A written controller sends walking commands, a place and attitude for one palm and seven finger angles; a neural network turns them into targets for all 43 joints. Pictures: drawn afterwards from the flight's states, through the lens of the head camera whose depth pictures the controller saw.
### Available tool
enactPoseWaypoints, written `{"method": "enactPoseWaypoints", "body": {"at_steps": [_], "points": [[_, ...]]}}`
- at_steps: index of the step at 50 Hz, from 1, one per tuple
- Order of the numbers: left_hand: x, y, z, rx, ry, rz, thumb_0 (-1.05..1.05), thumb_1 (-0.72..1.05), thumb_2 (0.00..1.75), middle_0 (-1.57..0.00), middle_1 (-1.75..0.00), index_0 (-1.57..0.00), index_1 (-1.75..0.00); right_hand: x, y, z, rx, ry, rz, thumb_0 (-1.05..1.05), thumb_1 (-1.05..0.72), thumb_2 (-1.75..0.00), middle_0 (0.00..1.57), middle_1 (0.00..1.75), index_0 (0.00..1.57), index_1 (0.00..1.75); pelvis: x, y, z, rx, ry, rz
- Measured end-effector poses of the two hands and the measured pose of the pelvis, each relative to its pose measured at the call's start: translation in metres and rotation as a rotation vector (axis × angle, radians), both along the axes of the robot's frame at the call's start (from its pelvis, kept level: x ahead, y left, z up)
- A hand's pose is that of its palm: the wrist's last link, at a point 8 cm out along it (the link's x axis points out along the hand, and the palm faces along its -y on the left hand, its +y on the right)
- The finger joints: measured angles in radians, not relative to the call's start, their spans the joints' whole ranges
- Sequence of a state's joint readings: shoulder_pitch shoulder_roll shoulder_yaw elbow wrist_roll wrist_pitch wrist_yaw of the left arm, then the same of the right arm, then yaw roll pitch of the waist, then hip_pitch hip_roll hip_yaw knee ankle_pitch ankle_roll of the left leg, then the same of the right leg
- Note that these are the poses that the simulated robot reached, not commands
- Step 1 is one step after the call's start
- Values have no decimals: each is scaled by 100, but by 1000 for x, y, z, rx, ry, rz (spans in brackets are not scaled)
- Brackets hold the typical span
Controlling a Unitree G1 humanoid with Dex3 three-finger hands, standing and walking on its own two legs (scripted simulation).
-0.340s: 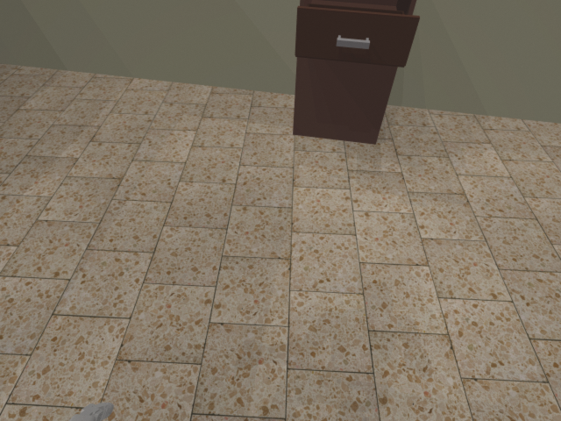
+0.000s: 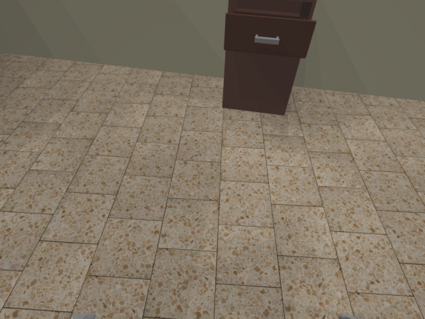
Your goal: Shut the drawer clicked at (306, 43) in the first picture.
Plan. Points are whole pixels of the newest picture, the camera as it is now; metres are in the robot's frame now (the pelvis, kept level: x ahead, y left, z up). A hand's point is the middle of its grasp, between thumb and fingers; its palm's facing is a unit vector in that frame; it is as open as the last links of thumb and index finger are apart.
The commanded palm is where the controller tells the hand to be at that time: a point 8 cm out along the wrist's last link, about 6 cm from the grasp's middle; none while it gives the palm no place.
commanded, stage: stand and wait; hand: left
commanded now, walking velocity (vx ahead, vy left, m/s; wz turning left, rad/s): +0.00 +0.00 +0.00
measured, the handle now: (266, 38) +1.42 -0.20 -0.07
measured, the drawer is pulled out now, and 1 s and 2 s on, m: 0.30 0.30 0.30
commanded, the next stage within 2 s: look at it before walking up in 0.72 s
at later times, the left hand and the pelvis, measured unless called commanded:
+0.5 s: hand out of the picture +0.05 +0.24 -0.15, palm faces -0.02 -0.94 -0.33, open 7.4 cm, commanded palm none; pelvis -0.02 -0.01 +0.00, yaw +0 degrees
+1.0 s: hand out of the picture +0.04 +0.24 -0.15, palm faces -0.03 -0.95 -0.32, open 7.4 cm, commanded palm none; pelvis -0.03 -0.01 +0.00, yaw +0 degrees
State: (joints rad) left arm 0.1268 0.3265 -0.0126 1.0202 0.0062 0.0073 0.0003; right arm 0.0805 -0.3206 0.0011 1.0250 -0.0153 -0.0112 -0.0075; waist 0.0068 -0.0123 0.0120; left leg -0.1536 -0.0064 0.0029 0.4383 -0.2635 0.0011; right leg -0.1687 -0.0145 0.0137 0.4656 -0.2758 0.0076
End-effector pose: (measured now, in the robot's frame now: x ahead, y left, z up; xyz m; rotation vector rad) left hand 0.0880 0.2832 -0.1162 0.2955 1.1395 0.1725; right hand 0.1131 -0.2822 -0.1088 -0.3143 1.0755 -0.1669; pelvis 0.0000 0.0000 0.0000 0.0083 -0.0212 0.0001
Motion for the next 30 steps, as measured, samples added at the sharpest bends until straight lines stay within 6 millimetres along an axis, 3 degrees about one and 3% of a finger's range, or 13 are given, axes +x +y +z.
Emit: {"method": "enactPoseWaypoints", "body": {"at_steps": [16, 30], "points": [[-37, 3, 0, 20, 70, 24, 0, 91, 90, -20, -30, -20, -30, -55, -20, -5, -18, 117, -47, 1, -90, -90, 21, 30, 20, 30, -14, -8, 3, -3, -16, 1], [-45, -2, 0, 10, 64, 15, 0, 91, 90, -20, -30, -20, -30, -76, -18, -8, -5, 138, -53, 1, -90, -90, 21, 30, 20, 30, -26, -9, 4, -3, -16, 0]]}}
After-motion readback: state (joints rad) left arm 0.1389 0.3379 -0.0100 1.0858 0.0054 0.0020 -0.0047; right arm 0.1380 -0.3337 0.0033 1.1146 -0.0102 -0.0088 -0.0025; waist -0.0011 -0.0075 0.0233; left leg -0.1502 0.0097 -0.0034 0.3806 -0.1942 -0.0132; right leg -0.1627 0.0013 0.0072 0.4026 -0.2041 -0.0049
